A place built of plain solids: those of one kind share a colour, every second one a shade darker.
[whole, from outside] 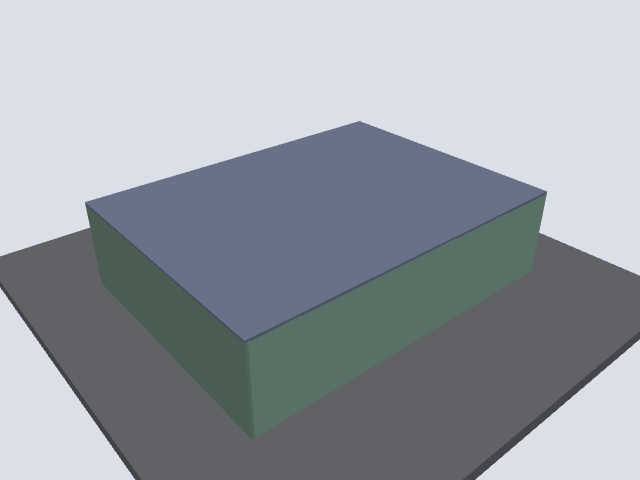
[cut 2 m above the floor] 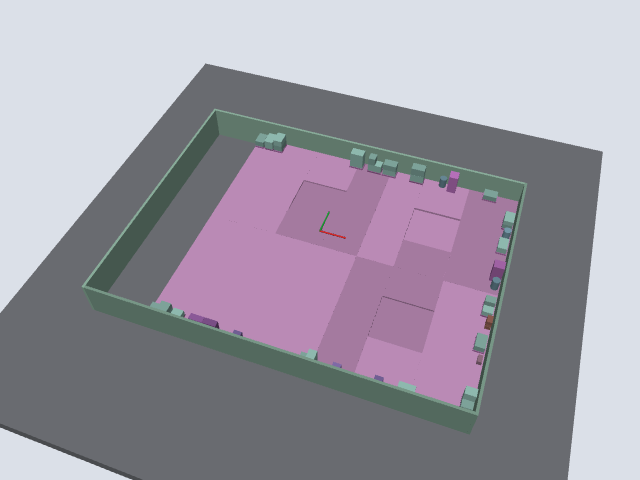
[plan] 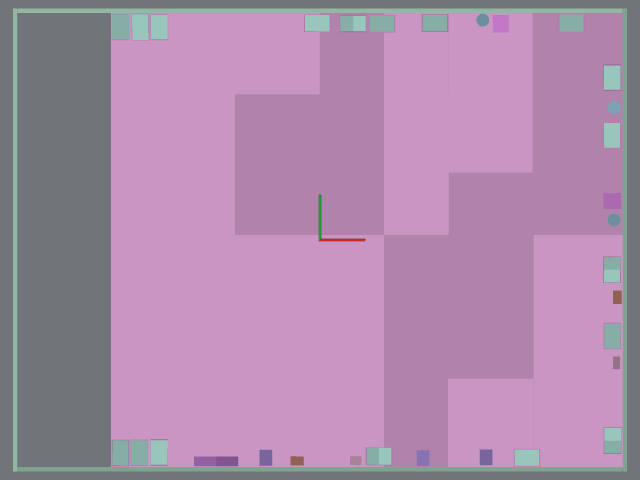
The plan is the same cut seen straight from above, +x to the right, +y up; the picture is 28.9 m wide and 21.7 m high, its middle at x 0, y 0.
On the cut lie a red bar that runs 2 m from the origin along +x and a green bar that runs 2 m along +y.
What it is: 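A closed goods hall without a stair; its walked floor is a bank 0.81 m over the ground, with five rectangular fields in it; some sunk deep, some a low step down, some level and merely marked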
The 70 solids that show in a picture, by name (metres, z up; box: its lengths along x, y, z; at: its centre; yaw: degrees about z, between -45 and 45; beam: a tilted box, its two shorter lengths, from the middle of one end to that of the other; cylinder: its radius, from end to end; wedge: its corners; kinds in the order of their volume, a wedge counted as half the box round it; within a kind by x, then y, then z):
{
 "floor_1": {"box": [5.6, 10.06, 0.85], "at": [-6.65, 5.26, 0.38]},
 "floor_2": {"box": [12.34, 10.51, 0.85], "at": [-3.28, -5.03, 0.38]},
 "floor_3": {"box": [3.83, 2.85, 0.85], "at": [-1.93, 1.65, 0.38]},
 "floor_4": {"box": [3.87, 3.54, 0.72], "at": [-1.93, 4.83, 0.31]},
 "floor_5": {"box": [3.83, 3.7, 0.85], "at": [-1.93, 8.43, 0.38]},
 "floor_6": {"box": [2.9, 10.06, 0.85], "at": [1.44, 5.26, 0.38]},
 "floor_7": {"box": [2.9, 10.51, 0.85], "at": [4.34, -5.03, 0.38]},
 "floor_8": {"box": [2.93, 10.06, 0.85], "at": [4.35, 5.26, 0.38]},
 "floor_9": {"box": [3.79, 2.83, 0.85], "at": [7.71, 1.64, 0.38]},
 "floor_10": {"box": [3.83, 3.65, 0.67], "at": [7.71, 4.86, 0.29]},
 "floor_11": {"box": [3.79, 3.62, 0.85], "at": [7.71, 8.47, 0.38]},
 "floor_12": {"box": [3.87, 4.01, 0.85], "at": [7.72, -8.28, 0.38]},
 "floor_13": {"box": [3.91, 3.68, 0.72], "at": [7.72, -4.45, 0.31]},
 "floor_14": {"box": [3.87, 2.86, 0.85], "at": [7.72, -1.2, 0.38]},
 "floor_15": {"box": [4.1, 10.06, 0.85], "at": [11.65, 5.26, 0.38]},
 "floor_16": {"box": [4.04, 10.51, 0.85], "at": [11.68, -5.03, 0.38]},
 "wall_1": {"box": [0.2, 20.93, 7.06], "at": [-13.78, 0.0, 3.48]},
 "wall_2": {"box": [27.36, 0.2, 7.06], "at": [0.0, -10.37, 3.48]},
 "wall_3": {"box": [27.36, 0.2, 7.06], "at": [0.0, 10.37, 3.48]},
 "wall_4": {"box": [0.2, 20.93, 7.06], "at": [13.78, 0.0, 3.48]},
 "roof_1": {"box": [27.76, 20.93, 0.2], "at": [0.0, 0.0, 7.11]},
 "load_1": {"box": [0.73, 1.15, 0.35], "at": [-9.02, -9.63, 1.13]},
 "load_2": {"box": [0.78, 1.12, 0.52], "at": [-9.02, 9.63, 1.21], "yaw": 0.3},
 "load_3": {"box": [0.76, 1.12, 0.46], "at": [-8.17, -9.62, 1.64], "yaw": -0.1},
 "load_4": {"box": [0.75, 1.17, 0.79], "at": [-8.12, 9.63, 1.34], "yaw": 0.3},
 "load_5": {"box": [0.77, 1.11, 0.47], "at": [-7.28, -9.61, 1.18], "yaw": -0.3},
 "load_6": {"box": [0.76, 1.11, 0.56], "at": [-7.26, 9.63, 1.23]},
 "load_7": {"box": [0.76, 1.11, 0.56], "at": [-7.26, 9.63, 1.79], "yaw": 0.1},
 "load_8": {"box": [1.11, 0.75, 1.43], "at": [-0.12, 9.8, 1.66], "yaw": -0.2},
 "load_9": {"box": [0.58, 0.7, 0.69], "at": [1.21, 9.78, 1.98], "yaw": -0.1},
 "load_10": {"box": [1.15, 0.7, 0.69], "at": [1.49, 9.79, 1.29], "yaw": -0.1},
 "load_11": {"box": [1.13, 0.77, 0.72], "at": [2.67, -9.78, 1.31], "yaw": 0.1},
 "load_12": {"box": [1.11, 0.73, 0.55], "at": [2.8, 9.78, 1.22], "yaw": 0.2},
 "load_13": {"box": [1.11, 0.73, 0.55], "at": [2.8, 9.78, 1.78], "yaw": 0.1},
 "load_14": {"box": [0.57, 0.77, 0.72], "at": [2.95, -9.78, 2.03], "yaw": -0.2},
 "load_15": {"box": [1.12, 0.73, 0.7], "at": [5.19, 9.81, 1.3], "yaw": 0.2},
 "load_16": {"box": [1.12, 0.73, 0.7], "at": [5.19, 9.82, 2.0], "yaw": 0.3},
 "load_17": {"box": [1.12, 0.73, 0.57], "at": [9.36, -9.84, 1.81], "yaw": 0.1},
 "load_18": {"box": [1.1, 0.78, 0.44], "at": [11.37, 9.81, 1.17], "yaw": -0.2},
 "load_19": {"box": [0.74, 0.57, 0.47], "at": [13.19, -1.06, 1.65], "yaw": 0.3},
 "load_20": {"box": [0.74, 1.14, 0.47], "at": [13.2, -1.35, 1.18], "yaw": -0.3},
 "load_21": {"box": [0.72, 1.12, 0.54], "at": [13.2, 4.73, 1.22], "yaw": 0.1},
 "load_22": {"box": [0.73, 1.12, 0.5], "at": [13.21, -4.35, 1.2], "yaw": -0.4},
 "load_23": {"box": [0.75, 1.1, 0.42], "at": [13.21, 7.34, 1.57]},
 "load_24": {"box": [0.77, 1.14, 0.71], "at": [13.23, -9.06, 1.31], "yaw": -0.1},
 "load_25": {"box": [0.77, 0.57, 0.71], "at": [13.23, -8.79, 2.02]},
 "cage_trolley_1": {"box": [0.72, 0.8, 1.66], "at": [8.17, 9.78, 1.64], "yaw": 0.7},
 "cage_trolley_2": {"box": [0.8, 0.72, 1.66], "at": [13.21, 1.76, 1.64], "yaw": 1.0},
 "shelving_1": {"box": [1.0, 0.45, 2.1], "at": [-5.2, -10.01, 1.85]},
 "shelving_2": {"box": [1.0, 0.45, 2.1], "at": [-4.2, -10.01, 1.85]},
 "pallet_1": {"box": [0.8, 1.2, 0.14], "at": [-7.28, -9.61, 0.88]},
 "pallet_2": {"box": [1.2, 0.8, 0.14], "at": [-0.13, 9.8, 0.88]},
 "pallet_3": {"box": [1.2, 0.8, 0.14], "at": [1.49, 9.79, 0.88]},
 "pallet_4": {"box": [1.2, 0.8, 0.14], "at": [2.8, 9.78, 0.88]},
 "pallet_5": {"box": [1.2, 0.8, 0.14], "at": [5.19, 9.81, 0.88]},
 "pallet_6": {"box": [1.2, 0.8, 0.14], "at": [11.37, 9.81, 0.88]},
 "pallet_7": {"box": [0.8, 1.2, 0.14], "at": [13.2, -1.34, 0.88]},
 "pallet_8": {"box": [0.8, 1.2, 0.14], "at": [13.21, -4.34, 0.88]},
 "pallet_9": {"box": [0.8, 1.2, 0.14], "at": [13.21, 4.73, 0.88]},
 "pallet_10": {"box": [0.8, 1.2, 0.14], "at": [13.21, 7.34, 0.88]},
 "bin_1": {"box": [0.58, 0.72, 1.06], "at": [-2.44, -9.84, 1.33]},
 "bin_2": {"box": [0.58, 0.72, 1.06], "at": [4.66, -9.86, 1.33]},
 "bin_3": {"box": [0.58, 0.72, 1.06], "at": [7.51, -9.83, 1.33]},
 "drum_1": {"cylinder": 0.29, "from": [7.36, 9.94, 0.81], "to": [7.36, 9.94, 1.69]},
 "drum_2": {"cylinder": 0.29, "from": [13.29, 0.91, 0.81], "to": [13.29, 0.91, 1.69]},
 "drum_3": {"cylinder": 0.29, "from": [13.29, 5.98, 0.81], "to": [13.29, 5.98, 1.69]},
 "carton_1": {"box": [0.51, 0.4, 0.36], "at": [1.62, -9.98, 0.99], "yaw": -1.9},
 "carton_2": {"box": [0.33, 0.57, 0.37], "at": [13.4, -5.55, 0.99], "yaw": -0.5},
 "crate_1": {"box": [0.6, 0.4, 0.2], "at": [-1.03, -9.98, 1.1], "yaw": -1.4},
 "crate_2": {"box": [0.4, 0.6, 0.3], "at": [13.44, -2.6, 1.55], "yaw": -0.4}
}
